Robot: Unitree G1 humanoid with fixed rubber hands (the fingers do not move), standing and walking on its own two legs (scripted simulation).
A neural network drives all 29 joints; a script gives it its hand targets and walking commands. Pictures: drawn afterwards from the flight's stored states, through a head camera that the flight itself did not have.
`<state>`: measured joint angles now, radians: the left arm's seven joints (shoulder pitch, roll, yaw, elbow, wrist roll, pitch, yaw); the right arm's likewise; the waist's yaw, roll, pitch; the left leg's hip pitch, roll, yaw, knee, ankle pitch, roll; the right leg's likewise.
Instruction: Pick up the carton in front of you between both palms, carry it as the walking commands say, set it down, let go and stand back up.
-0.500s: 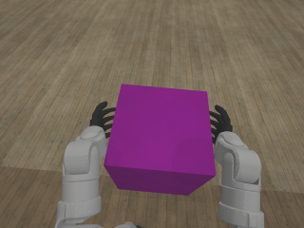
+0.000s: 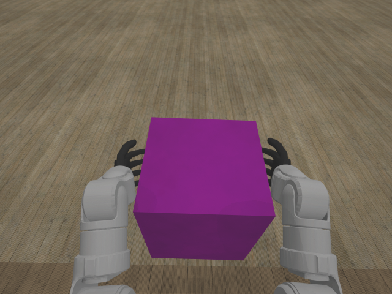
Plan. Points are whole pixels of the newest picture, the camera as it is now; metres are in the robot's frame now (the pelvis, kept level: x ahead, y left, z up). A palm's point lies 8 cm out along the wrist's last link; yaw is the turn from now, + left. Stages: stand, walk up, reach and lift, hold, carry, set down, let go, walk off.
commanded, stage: carry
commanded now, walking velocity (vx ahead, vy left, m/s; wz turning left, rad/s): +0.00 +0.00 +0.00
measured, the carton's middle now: (200, 193) +0.33 +0.00 +0.05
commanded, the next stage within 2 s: none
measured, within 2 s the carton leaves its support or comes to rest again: neither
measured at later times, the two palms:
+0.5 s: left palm (131, 185) +0.30 +0.13 +0.12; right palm (291, 184) +0.30 -0.17 +0.12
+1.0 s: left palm (135, 182) +0.31 +0.12 +0.12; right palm (293, 182) +0.31 -0.18 +0.12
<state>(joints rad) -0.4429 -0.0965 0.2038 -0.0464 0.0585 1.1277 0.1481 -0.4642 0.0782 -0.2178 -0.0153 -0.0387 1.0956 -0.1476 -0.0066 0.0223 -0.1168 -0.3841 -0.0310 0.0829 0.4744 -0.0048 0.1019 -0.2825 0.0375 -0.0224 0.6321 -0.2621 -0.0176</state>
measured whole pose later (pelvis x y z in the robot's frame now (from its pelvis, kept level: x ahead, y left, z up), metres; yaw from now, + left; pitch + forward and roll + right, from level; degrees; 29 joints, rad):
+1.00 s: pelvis -0.01 -0.02 +0.00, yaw +0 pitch +2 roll -1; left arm -0.47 -0.09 0.21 0.00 0.06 1.15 0.15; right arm -0.47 0.08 -0.23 0.00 -0.06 1.13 -0.14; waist 0.00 0.02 -0.11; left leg -0.39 -0.01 0.07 0.50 0.00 0.07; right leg -0.30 0.06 -0.04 0.67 -0.26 -0.05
